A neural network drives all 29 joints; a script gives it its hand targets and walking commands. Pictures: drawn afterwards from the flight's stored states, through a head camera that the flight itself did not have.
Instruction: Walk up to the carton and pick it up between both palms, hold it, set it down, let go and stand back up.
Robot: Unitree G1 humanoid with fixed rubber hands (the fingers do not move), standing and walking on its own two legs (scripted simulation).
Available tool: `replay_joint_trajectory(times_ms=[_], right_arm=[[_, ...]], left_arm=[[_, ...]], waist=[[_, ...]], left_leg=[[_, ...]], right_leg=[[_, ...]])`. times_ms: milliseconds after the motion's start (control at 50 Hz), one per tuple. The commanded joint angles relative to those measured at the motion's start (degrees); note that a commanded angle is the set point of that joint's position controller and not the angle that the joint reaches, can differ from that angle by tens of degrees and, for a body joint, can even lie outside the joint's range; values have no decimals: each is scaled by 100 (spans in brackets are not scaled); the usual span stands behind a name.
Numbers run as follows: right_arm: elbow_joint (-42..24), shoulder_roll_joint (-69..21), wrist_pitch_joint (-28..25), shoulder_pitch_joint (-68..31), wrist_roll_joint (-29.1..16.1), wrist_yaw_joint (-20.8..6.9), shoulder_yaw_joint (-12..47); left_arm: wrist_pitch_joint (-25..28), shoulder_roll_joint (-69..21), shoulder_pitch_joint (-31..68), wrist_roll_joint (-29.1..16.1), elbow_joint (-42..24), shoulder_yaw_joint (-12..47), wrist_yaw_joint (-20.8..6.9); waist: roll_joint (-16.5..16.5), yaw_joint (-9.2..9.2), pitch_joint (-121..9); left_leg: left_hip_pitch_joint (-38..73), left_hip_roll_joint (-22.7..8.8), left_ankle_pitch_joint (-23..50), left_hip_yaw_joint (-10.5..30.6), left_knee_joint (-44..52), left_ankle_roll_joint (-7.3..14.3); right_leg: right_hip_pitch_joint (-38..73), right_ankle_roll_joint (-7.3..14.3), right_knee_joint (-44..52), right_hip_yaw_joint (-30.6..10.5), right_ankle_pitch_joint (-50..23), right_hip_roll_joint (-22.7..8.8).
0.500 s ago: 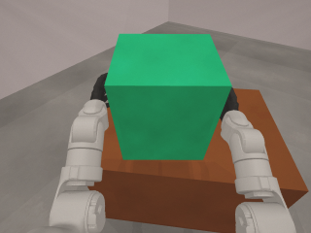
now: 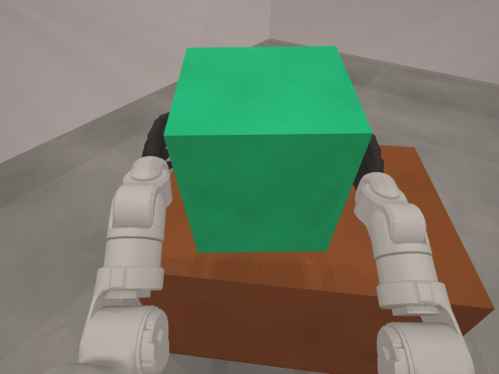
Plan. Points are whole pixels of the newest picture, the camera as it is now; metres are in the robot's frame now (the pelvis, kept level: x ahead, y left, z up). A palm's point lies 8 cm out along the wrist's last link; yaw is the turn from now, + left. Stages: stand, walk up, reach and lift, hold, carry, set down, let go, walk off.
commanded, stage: hold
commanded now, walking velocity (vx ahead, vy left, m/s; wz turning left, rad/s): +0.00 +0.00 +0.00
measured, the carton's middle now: (261, 156) +0.42 +0.00 +0.17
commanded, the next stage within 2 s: none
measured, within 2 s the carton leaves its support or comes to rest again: neither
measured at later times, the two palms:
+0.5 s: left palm (155, 157) +0.36 +0.17 +0.21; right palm (368, 170) +0.37 -0.16 +0.19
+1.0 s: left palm (155, 159) +0.36 +0.17 +0.21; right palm (368, 172) +0.37 -0.16 +0.18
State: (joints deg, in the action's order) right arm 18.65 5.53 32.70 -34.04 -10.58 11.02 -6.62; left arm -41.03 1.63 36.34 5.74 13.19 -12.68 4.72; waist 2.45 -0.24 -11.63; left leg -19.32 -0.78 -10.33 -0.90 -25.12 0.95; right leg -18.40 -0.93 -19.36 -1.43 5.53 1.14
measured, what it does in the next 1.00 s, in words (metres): stands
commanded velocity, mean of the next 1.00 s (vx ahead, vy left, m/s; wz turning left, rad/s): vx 0.00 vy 0.00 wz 0.00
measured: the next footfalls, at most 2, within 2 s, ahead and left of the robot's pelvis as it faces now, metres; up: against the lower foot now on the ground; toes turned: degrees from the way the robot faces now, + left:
none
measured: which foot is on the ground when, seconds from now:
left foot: down 0.00-1.00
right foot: down 0.00-1.00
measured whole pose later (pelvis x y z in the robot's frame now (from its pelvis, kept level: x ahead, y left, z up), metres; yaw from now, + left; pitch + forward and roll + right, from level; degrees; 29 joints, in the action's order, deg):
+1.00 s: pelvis +0.00 +0.00 +0.00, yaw +0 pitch +4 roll -1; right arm 19.1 5.3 32.1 -34.9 -9.8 10.9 -6.7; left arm -41.3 1.6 36.8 6.6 13.0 -13.4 4.0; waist 2.4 -0.2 -11.5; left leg -18.5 -0.8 -10.3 -0.9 -24.7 0.9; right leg -17.7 -0.9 -19.2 -1.4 5.6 1.1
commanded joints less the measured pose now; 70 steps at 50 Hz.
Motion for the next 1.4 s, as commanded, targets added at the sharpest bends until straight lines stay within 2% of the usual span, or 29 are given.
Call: replay_joint_trajectory(times_ms=[0, 100, 120, 140, 280, 340, 400, 440, 520, 540, 560, 600, 620, 720, 780, 840, 880, 900, 920, 1020, 1060, 1120, 1140, 1160, 1180, 1240, 1300, 1320, 1380], right_arm=[[-2148, -3509, -468, -5795, -895, -992, 2599], [-1212, -3288, -350, -5888, -563, -984, 2104], [-1395, -3414, -401, -6006, -561, -1037, 2134], [-1151, -3323, -376, -5844, -565, -1039, 2074], [-2457, -3830, -684, -6645, -922, -1040, 2584], [-2719, -3871, -645, -6428, -980, -1030, 2756], [-2200, -3630, -520, -5863, -906, -989, 2573], [-1595, -3375, -413, -5653, -790, -976, 2414], [-1122, -3303, -382, -5738, -603, -987, 2105], [-1261, -3341, -443, -6004, -609, -1014, 2151], [-1210, -3368, -422, -5853, -591, -1030, 2134], [-1766, -3607, -525, -6118, -700, -1038, 2344], [-1970, -3720, -591, -6150, -830, -1022, 2424], [-2513, -3718, -656, -6321, -976, -1004, 2634], [-2348, -3683, -564, -5851, -946, -977, 2684], [-1948, -3516, -481, -5733, -872, -938, 2505], [-1849, -3485, -408, -5656, -821, -935, 2490], [-1908, -3485, -410, -5591, -810, -922, 2520], [-1411, -3322, -351, -5486, -749, -940, 2304], [-1573, -3440, -478, -6078, -637, -1002, 2141], [-1815, -3648, -525, -6176, -676, -994, 2304], [-1998, -3644, -601, -6170, -839, -1027, 2388], [-2504, -3830, -680, -6442, -914, -1037, 2603], [-2325, -3743, -588, -6084, -946, -1002, 2660], [-2679, -3811, -648, -6209, -984, -965, 2733], [-2357, -3720, -561, -6016, -926, -970, 2683], [-1464, -3444, -405, -5615, -658, -979, 2308], [-1543, -3540, -429, -5751, -687, -1000, 2377], [-1003, -3368, -380, -5670, -544, -1001, 2046]], left_arm=[[477, -3354, 4658, -1092, -1496, 2718, -1073], [275, -2983, 4284, -563, -478, 1928, -1303], [327, -2981, 4460, -587, -576, 1946, -1312], [320, -3042, 4383, -545, -527, 1961, -1340], [633, -3526, 5152, -1100, -1487, 2647, -1075], [632, -3587, 5069, -1251, -1673, 2846, -987], [547, -3417, 4775, -1153, -1579, 2746, -1029], [371, -3221, 4353, -804, -1030, 2397, -1124], [320, -3018, 4325, -573, -653, 2056, -1334], [318, -3006, 4400, -530, -599, 1959, -1346], [327, -3016, 4383, -500, -740, 1992, -1351], [419, -3152, 4551, -650, -1017, 2137, -1291], [507, -3354, 4777, -860, -1408, 2432, -1252], [578, -3549, 4898, -1130, -1669, 2759, -1089], [570, -3412, 4772, -1137, -1850, 2789, -1046], [436, -3225, 4521, -908, -1414, 2538, -1135], [364, -3138, 4299, -828, -1178, 2327, -1186], [338, -3136, 4114, -772, -1237, 2351, -1209], [325, -3049, 4340, -663, -1072, 2202, -1258], [339, -3091, 4480, -580, -813, 2073, -1356], [437, -3197, 4656, -766, -1017, 2232, -1292], [582, -3463, 5073, -1034, -1533, 2604, -1192], [629, -3528, 5116, -1183, -1729, 2747, -1122], [565, -3425, 4708, -1087, -1607, 2655, -1112], [577, -3474, 4712, -1155, -1754, 2751, -1105], [546, -3308, 4645, -1065, -1518, 2628, -1060], [365, -3067, 4434, -732, -980, 2196, -1226], [374, -3020, 4484, -675, -1043, 2122, -1256], [295, -2958, 4216, -455, -543, 1825, -1380]], waist=[[-318, 351, -2956], [-630, 322, -1668], [-660, 268, -1720], [-469, 353, -1603], [-378, 191, -3150], [-408, 252, -3511], [-391, 342, -3117], [-308, 319, -2193], [-573, 424, -1673], [-584, 268, -1767], [-441, 326, -1722], [-524, 215, -2274], [-432, 302, -2717], [-282, 292, -3352], [-371, 301, -3249], [-314, 332, -2560], [-573, 293, -2414], [-535, 328, -2390], [-356, 342, -2063], [-485, 303, -2011], [-563, 323, -2321], [-273, 370, -2945], [-423, 264, -3348], [-343, 281, -3121], [-451, 289, -3369], [-467, 249, -2983], [-530, 334, -2102], [-578, 243, -2196], [-499, 336, -1535]], left_leg=[[1717, 265, 1551, 343, 476, -274], [1125, 244, 352, 241, 883, -61], [1071, 210, 220, 223, 958, -16], [1119, 219, 198, 222, 998, -61], [1501, 265, 1226, 322, 602, -176], [1813, 247, 1748, 331, 416, -243], [1851, 248, 1767, 340, 433, -282], [1664, 238, 1276, 311, 604, -237], [1311, 202, 585, 259, 868, -113], [1134, 201, 369, 228, 940, -50], [1182, 190, 392, 224, 961, -80], [1287, 228, 763, 192, 838, -61], [1482, 230, 1215, 231, 724, -157], [1809, 238, 1762, 324, 487, -274], [1892, 239, 2037, 337, 417, -273], [1706, 268, 1551, 297, 547, -239], [1588, 259, 1523, 248, 601, -170], [1680, 276, 1526, 247, 585, -171], [1545, 234, 1145, 258, 708, -200], [1199, 202, 553, 224, 914, -63], [1269, 254, 764, 223, 820, -56], [1569, 178, 1182, 331, 708, -236], [1634, 227, 1622, 287, 571, -200], [1740, 265, 1715, 278, 511, -227], [1713, 288, 1933, 283, 441, -218], [1685, 264, 1757, 279, 491, -189], [1360, 258, 801, 231, 779, -101], [1303, 240, 830, 200, 782, -74], [1064, 217, 240, 177, 1029, -9]], right_leg=[[2575, 173, 165, 123, -911, 406], [2356, 153, 343, 148, 1, 311], [2388, 147, 303, 156, 75, 323], [2368, 177, 318, 144, 82, 303], [2541, 132, 119, 170, -578, 415], [2531, 141, 66, 190, -945, 469], [2440, 135, 127, 183, -967, 462], [2290, 183, 244, 140, -564, 404], [2313, 155, 341, 155, -135, 335], [2403, 148, 349, 124, 71, 302], [2463, 183, 283, 116, -80, 300], [2662, 152, 217, 136, -378, 349], [2719, 134, 129, 155, -716, 391], [2588, 143, 108, 197, -919, 451], [2563, 111, 95, 190, -1145, 465], [2456, 124, 192, 155, -875, 381], [2619, 128, 236, 148, -863, 390], [2595, 111, 216, 175, -928, 389], [2455, 146, 255, 135, -508, 341], [2555, 150, 250, 134, -220, 301], [2554, 122, 230, 144, -380, 325], [2512, 183, 146, 150, -586, 392], [2620, 111, 111, 181, -888, 428], [2584, 107, 123, 165, -972, 424], [2792, 90, 83, 167, -1238, 441], [2527, 99, 149, 160, -981, 420], [2487, 119, 280, 155, -336, 318], [2554, 114, 214, 165, -378, 331], [2458, 126, 326, 136, 9, 232]])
